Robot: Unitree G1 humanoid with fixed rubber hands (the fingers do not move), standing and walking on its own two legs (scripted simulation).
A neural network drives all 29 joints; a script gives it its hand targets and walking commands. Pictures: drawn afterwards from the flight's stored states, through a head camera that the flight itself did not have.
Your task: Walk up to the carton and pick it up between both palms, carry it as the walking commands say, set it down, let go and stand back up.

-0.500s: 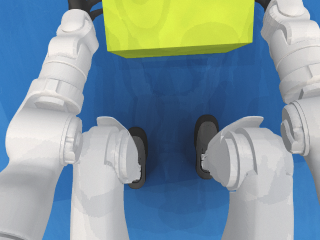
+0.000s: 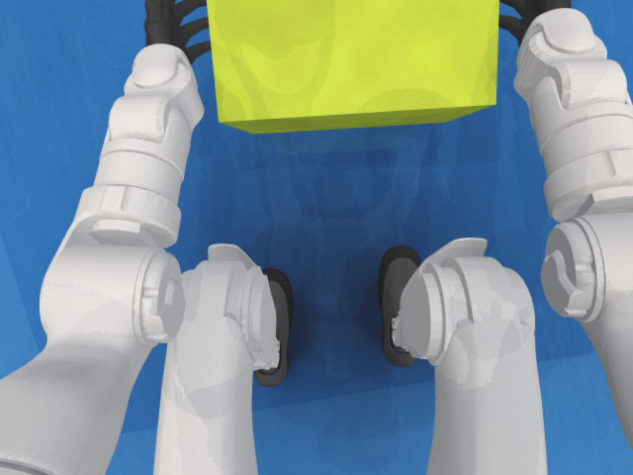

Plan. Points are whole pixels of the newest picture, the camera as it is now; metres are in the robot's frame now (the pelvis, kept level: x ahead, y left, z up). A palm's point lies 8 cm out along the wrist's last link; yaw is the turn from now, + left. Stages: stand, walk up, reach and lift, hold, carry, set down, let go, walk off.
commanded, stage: reach and lift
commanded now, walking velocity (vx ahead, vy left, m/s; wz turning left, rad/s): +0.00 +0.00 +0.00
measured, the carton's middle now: (348, 57) +0.54 -0.04 -0.22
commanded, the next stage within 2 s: none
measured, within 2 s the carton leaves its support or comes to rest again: neither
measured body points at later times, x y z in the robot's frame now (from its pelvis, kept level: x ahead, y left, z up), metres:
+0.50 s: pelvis +0.00 +0.00 +0.04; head +0.31 -0.04 +0.37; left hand +0.53 +0.14 -0.06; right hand +0.53 -0.23 -0.07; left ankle +0.11 +0.11 -0.35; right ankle +0.13 -0.12 -0.35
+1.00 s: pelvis +0.01 +0.00 +0.09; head +0.28 -0.04 +0.45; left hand +0.52 +0.14 +0.02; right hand +0.51 -0.22 +0.00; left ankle +0.11 +0.11 -0.35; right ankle +0.13 -0.12 -0.35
